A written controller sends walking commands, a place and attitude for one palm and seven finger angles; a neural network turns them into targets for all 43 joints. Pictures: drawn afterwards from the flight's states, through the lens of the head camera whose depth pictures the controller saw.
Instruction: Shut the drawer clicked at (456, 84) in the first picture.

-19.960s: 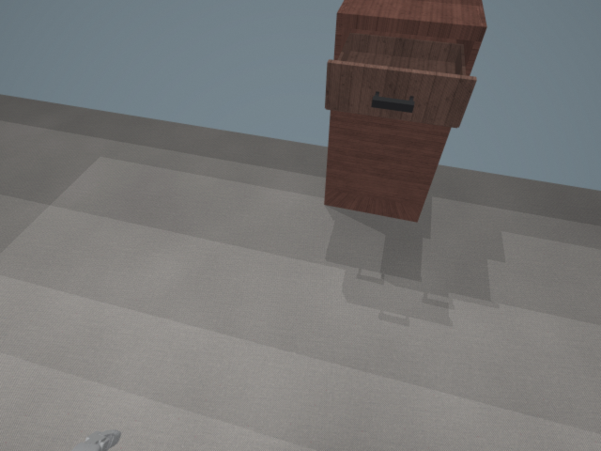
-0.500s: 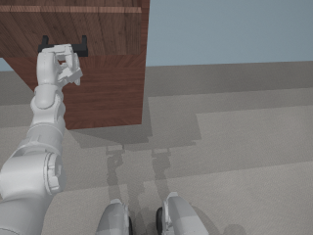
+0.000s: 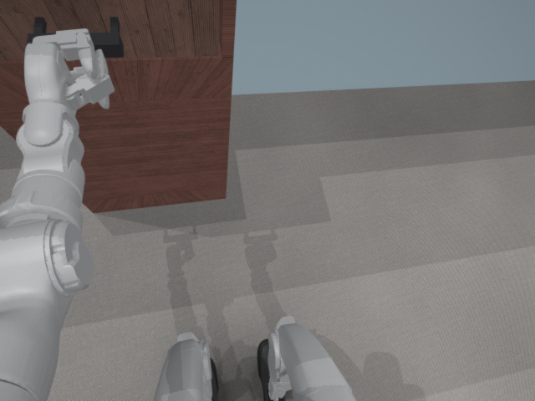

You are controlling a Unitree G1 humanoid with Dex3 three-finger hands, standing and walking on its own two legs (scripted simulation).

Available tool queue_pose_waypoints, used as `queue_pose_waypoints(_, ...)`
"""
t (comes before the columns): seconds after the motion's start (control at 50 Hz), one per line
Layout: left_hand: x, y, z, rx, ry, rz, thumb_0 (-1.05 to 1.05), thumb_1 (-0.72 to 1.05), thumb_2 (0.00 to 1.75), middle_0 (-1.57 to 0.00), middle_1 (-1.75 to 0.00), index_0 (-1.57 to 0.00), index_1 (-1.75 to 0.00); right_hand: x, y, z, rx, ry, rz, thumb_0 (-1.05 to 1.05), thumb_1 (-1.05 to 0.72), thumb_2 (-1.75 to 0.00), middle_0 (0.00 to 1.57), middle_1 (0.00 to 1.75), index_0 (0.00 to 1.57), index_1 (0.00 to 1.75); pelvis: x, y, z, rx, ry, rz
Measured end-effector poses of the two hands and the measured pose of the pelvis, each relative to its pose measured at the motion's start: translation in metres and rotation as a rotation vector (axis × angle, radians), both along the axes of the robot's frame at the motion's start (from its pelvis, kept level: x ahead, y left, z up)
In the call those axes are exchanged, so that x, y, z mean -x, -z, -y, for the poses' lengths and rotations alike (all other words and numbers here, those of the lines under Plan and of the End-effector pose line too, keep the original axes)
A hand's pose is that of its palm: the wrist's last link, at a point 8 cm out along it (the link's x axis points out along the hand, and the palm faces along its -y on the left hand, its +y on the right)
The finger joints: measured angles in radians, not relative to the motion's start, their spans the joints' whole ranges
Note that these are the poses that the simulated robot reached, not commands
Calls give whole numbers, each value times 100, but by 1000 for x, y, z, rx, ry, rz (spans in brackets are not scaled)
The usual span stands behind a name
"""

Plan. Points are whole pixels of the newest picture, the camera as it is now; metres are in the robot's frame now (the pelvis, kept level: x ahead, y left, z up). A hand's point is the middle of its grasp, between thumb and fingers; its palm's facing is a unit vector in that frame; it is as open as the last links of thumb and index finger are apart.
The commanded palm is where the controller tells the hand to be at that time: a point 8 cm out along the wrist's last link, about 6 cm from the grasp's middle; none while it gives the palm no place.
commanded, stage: push the drawer shut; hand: left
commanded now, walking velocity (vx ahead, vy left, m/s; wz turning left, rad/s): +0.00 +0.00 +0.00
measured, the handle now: (78, 35) +0.63 +0.19 +0.06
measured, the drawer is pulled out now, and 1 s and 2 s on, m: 0.00 0.00 0.00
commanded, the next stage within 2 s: pull the fist back off the drawer in 0.08 s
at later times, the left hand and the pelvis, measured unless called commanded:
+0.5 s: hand (97, 76) +0.56 +0.17 +0.06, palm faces +0.05 -1.00 -0.04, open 2.9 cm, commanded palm +0.55 +0.19 +0.07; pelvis -0.02 +0.00 -0.01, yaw +0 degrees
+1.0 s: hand (102, 83) +0.55 +0.16 +0.06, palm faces +0.06 -1.00 -0.02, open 3.2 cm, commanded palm +0.50 +0.20 +0.07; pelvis +0.03 +0.01 +0.02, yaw -1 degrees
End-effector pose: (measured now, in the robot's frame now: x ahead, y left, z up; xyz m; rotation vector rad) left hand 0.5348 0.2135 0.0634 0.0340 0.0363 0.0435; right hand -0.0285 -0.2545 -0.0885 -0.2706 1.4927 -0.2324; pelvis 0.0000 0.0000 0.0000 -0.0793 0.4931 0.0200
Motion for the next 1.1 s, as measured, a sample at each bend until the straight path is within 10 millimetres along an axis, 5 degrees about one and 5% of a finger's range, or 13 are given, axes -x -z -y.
queue_pose_waypoints(0.28,-4,1,-9,-9,-5,-8,-6,56,96,-140,-160,-140,-160,8,0,2,42,-31,15,0,-90,-89,20,30,20,30,15,8,-1,16,-20,-25)
queue_pose_waypoints(0.64,1,2,0,2,-2,-3,-4,68,93,-140,-160,-140,-160,13,0,-8,-4,-11,5,0,-90,-89,20,30,20,30,12,5,-6,14,-5,-11)
queue_pose_waypoints(1.1,27,-9,-3,4,-8,43,2,90,90,-140,-160,-140,-160,-74,-12,-7,-60,28,102,0,-91,-89,20,30,20,30,-40,-27,-7,-19,35,47)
